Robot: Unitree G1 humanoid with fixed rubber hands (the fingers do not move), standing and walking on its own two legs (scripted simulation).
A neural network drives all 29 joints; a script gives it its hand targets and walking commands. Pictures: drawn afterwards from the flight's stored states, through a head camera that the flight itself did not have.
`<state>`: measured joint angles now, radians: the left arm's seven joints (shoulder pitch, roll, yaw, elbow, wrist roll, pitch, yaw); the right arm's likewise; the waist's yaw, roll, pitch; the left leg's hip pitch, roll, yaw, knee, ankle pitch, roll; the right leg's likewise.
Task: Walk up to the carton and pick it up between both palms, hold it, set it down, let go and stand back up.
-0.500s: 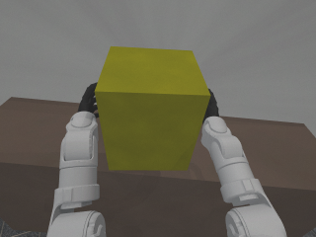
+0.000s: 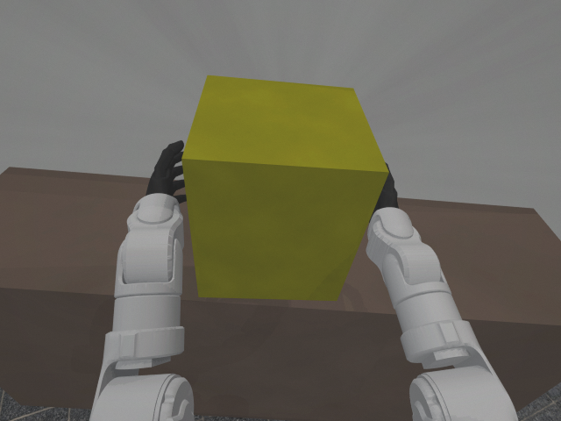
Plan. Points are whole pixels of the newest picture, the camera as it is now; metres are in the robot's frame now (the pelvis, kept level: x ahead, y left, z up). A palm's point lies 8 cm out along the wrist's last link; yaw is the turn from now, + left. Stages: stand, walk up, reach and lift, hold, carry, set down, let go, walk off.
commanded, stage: hold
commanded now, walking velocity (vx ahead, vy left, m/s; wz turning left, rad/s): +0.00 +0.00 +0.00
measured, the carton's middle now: (275, 193) +0.40 +0.00 +0.17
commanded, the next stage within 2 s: none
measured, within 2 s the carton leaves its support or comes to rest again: neither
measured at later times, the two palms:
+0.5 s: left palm (144, 202) +0.36 +0.17 +0.18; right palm (364, 206) +0.36 -0.13 +0.18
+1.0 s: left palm (148, 200) +0.36 +0.17 +0.19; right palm (367, 202) +0.37 -0.13 +0.18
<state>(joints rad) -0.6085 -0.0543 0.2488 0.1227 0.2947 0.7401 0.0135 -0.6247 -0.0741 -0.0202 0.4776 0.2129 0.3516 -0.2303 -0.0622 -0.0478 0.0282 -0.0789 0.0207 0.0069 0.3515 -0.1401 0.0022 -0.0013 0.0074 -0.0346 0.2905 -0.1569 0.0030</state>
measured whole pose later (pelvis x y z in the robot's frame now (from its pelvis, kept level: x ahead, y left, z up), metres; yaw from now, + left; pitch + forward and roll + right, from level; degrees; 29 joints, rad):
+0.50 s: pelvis +0.00 +0.01 +0.00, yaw +2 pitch -7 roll -2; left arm -0.59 -0.03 0.23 0.12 0.28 0.72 0.01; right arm -0.62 -0.04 -0.04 0.48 0.19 0.33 -0.23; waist -0.08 -0.06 0.02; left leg -0.10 0.00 -0.02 0.37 -0.14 0.01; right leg 0.01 -0.01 -0.07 0.26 -0.15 0.01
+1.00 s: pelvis +0.00 +0.00 +0.00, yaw +1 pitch -7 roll -1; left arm -0.63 -0.03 0.27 0.18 0.28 0.70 0.00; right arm -0.66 -0.04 -0.06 0.53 0.16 0.33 -0.22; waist -0.05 -0.05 0.02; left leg -0.09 0.01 -0.01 0.34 -0.12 0.00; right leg 0.00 0.00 -0.06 0.27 -0.14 0.00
